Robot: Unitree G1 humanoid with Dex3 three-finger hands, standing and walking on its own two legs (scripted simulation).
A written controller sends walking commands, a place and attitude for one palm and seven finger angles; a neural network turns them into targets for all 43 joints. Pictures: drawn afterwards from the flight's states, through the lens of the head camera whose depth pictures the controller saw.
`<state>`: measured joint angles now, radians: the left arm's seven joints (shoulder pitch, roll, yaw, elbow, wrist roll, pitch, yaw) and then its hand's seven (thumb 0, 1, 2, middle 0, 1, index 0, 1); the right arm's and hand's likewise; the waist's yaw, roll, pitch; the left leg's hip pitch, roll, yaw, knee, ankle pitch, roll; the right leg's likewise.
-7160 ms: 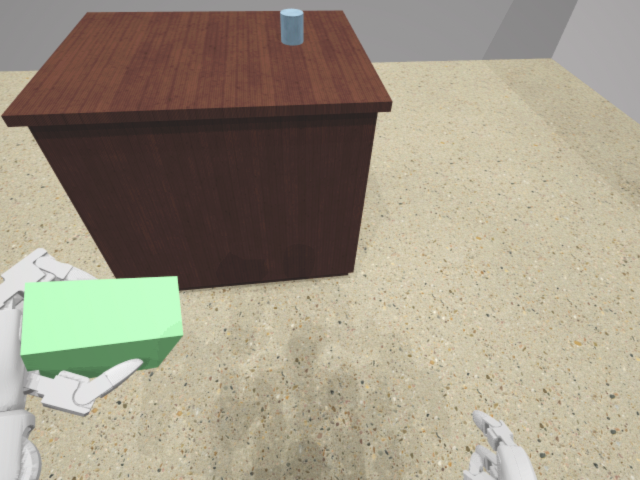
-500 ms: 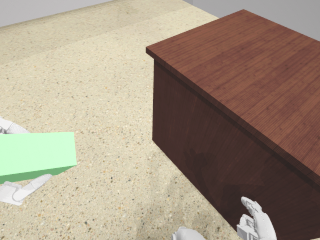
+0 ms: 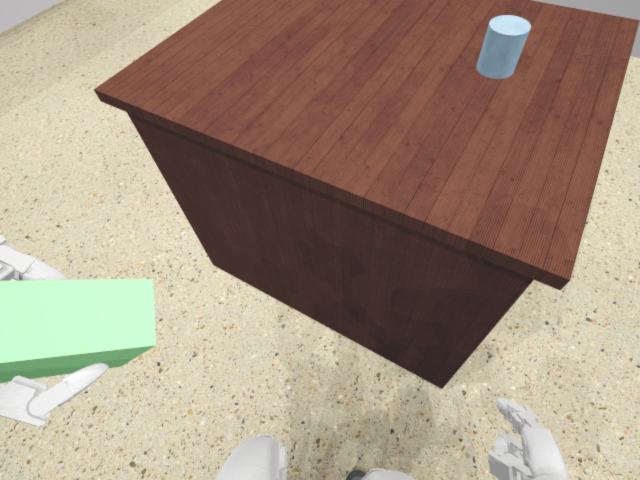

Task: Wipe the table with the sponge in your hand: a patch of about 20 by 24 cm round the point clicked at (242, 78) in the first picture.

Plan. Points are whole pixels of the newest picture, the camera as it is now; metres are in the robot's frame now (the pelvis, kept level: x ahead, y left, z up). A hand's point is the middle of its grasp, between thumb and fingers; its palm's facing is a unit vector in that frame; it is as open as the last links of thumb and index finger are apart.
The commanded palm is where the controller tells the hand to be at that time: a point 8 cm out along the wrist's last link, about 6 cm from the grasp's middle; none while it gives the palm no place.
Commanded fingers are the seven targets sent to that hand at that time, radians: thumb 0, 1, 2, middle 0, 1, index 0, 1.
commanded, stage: turn to face it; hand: left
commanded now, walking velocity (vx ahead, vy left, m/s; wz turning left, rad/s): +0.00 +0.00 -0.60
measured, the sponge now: (88, 331) +0.23 +0.21 +0.15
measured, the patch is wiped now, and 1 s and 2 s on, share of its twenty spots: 0.00 0.00 0.00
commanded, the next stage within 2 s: take the last steps up to it in 1.40 s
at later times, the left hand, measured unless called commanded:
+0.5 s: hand (94, 372) +0.19 +0.18 +0.17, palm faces +0.17 -0.86 -0.47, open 10.0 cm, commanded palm +0.15 +0.22 +0.18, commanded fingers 0.00 0.10 1.30 -1.20 -1.60 -1.20 -1.60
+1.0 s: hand (315, 387) +0.18 +0.00 +0.18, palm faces -0.21 -0.79 -0.58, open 10.1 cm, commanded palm +0.16 +0.08 +0.18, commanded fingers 0.00 0.10 1.30 -1.20 -1.60 -1.20 -1.60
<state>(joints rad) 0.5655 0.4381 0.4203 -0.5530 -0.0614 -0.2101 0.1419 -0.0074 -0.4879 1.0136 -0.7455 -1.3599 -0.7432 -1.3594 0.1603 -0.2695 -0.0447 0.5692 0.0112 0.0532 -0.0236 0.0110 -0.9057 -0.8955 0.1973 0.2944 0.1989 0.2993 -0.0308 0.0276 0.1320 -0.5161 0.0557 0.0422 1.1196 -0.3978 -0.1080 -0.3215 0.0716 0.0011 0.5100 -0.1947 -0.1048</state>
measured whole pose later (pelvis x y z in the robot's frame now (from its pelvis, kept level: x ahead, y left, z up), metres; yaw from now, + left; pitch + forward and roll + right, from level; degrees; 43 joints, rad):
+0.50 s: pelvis -0.08 -0.01 +0.00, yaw -17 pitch +0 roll +1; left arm 0.45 0.40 0.39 -0.52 -0.03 -0.18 0.11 -0.01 -0.49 1.01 -0.75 -1.36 -0.74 -1.36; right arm 0.18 -0.16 0.02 0.51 0.01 0.04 0.00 0.01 -0.90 -0.90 0.20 0.29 0.20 0.30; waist 0.06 -0.02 0.06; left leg -0.18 0.09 0.13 0.51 -0.32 -0.05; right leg -0.60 0.09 0.01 1.05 -0.38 0.04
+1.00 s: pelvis -0.14 -0.05 -0.01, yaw -36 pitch +2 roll +0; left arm 0.61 0.52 0.51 -0.72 -0.06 -0.23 0.14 -0.01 -0.49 1.02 -0.75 -1.36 -0.74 -1.36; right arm 0.13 -0.27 -0.05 0.52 0.02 0.05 0.00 0.01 -0.91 -0.90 0.19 0.29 0.20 0.30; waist -0.04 -0.05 0.12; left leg -0.32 0.04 0.06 0.60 -0.34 -0.06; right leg -0.43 0.12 0.10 0.57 -0.16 -0.06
